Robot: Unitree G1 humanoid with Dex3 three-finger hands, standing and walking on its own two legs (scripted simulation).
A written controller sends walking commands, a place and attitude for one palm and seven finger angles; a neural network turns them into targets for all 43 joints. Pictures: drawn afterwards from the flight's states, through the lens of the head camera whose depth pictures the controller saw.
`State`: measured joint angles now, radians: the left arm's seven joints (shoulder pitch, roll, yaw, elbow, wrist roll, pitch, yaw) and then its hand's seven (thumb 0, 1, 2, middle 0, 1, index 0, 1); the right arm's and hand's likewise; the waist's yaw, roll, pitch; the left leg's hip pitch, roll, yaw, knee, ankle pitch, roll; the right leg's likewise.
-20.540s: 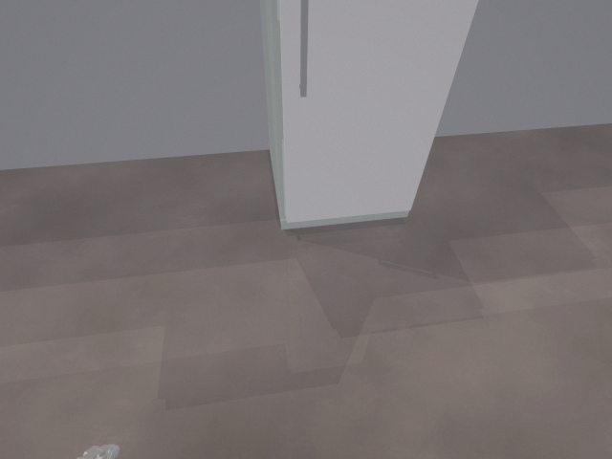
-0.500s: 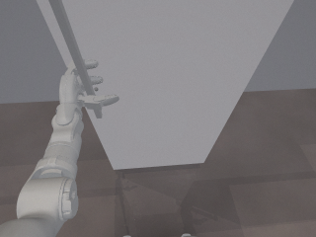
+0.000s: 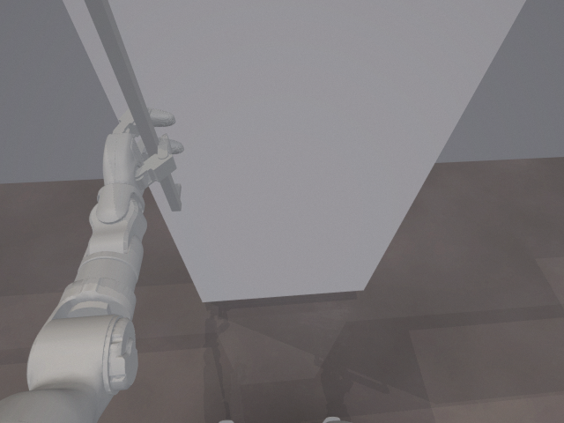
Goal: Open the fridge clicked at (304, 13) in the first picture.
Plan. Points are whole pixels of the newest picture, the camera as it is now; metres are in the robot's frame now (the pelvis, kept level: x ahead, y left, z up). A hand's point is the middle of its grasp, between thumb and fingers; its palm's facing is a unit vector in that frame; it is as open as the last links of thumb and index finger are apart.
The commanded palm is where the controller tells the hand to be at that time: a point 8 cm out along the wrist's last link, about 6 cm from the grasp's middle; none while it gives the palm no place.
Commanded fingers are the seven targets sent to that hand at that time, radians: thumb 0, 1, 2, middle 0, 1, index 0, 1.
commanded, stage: grip the handle and tug to test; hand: left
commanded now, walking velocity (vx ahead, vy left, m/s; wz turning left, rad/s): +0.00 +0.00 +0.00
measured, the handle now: (137, 91) +0.51 +0.19 +0.19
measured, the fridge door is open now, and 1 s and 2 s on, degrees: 0 0 33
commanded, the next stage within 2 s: pull the door a little, standing still in 0.62 s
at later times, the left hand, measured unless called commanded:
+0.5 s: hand (169, 159) +0.46 +0.16 +0.11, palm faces +0.09 -1.00 +0.01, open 5.2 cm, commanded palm +0.41 +0.20 +0.11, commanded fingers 0.00 0.90 0.90 -0.45 -1.40 -0.45 -1.40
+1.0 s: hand (166, 165) +0.45 +0.16 +0.11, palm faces +0.07 -1.00 +0.01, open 5.6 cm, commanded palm +0.39 +0.21 +0.11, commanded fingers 0.00 0.90 0.90 -0.45 -1.40 -0.45 -1.40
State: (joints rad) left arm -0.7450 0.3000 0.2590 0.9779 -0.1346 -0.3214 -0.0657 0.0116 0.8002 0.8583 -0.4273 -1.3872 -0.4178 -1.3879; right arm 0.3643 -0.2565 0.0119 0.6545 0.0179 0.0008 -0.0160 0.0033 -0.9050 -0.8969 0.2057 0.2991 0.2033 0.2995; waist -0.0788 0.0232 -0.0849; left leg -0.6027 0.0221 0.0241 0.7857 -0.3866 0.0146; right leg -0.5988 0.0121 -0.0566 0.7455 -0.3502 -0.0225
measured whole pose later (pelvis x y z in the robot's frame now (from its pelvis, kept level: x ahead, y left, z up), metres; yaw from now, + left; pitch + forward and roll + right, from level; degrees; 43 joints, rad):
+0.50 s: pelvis +0.01 +0.00 +0.00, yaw -1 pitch +12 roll -1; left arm -0.64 0.28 0.25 0.84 -0.16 -0.27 -0.05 0.01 0.82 0.84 -0.38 -1.40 -0.37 -1.40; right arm 0.36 -0.26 0.00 0.63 0.02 0.00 0.00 0.00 -0.91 -0.90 0.21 0.30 0.20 0.30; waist -0.08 0.03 -0.10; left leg -0.57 0.03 0.04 0.77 -0.40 0.02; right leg -0.58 0.02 -0.04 0.73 -0.35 -0.02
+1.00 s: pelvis +0.03 +0.01 +0.01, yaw -1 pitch +11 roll -1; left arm -0.44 0.23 0.22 0.56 -0.17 -0.16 -0.04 0.02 0.80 0.83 -0.30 -1.37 -0.32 -1.34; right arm 0.31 -0.24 0.00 0.59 0.02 0.01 0.00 0.00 -0.91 -0.90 0.21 0.30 0.20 0.30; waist -0.05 0.03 -0.11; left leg -0.48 0.02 0.05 0.71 -0.41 0.02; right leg -0.49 0.02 -0.03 0.67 -0.36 -0.01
